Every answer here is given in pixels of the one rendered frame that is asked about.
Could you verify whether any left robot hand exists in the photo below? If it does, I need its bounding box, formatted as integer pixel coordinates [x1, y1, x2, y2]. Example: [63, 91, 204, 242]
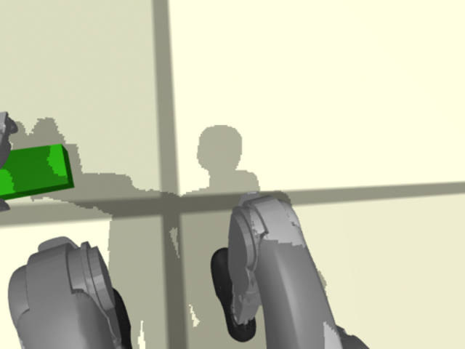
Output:
[0, 112, 18, 212]

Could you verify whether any right robot foot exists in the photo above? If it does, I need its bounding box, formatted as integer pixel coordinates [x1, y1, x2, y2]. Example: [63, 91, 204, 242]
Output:
[211, 248, 256, 342]

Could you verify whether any left robot foot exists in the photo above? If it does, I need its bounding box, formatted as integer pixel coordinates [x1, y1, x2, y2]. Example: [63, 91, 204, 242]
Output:
[113, 288, 132, 349]

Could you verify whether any right robot hand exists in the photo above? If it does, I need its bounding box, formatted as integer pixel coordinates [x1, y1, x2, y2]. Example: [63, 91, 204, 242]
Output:
[336, 325, 369, 349]

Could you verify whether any carton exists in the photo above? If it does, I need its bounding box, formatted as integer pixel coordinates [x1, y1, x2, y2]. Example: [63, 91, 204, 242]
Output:
[0, 144, 74, 200]

